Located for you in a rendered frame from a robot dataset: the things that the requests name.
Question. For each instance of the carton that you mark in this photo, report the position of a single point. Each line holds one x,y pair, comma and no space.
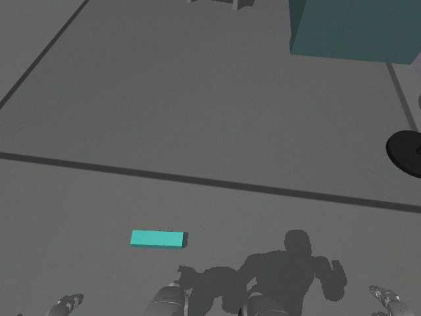
157,239

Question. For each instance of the right robot hand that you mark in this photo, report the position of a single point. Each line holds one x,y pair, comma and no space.
390,300

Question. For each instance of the floor lamp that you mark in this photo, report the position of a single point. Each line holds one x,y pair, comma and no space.
404,150

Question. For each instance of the left robot hand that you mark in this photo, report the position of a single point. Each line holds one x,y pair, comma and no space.
65,305

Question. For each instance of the sofa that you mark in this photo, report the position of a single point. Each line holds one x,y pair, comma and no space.
386,31

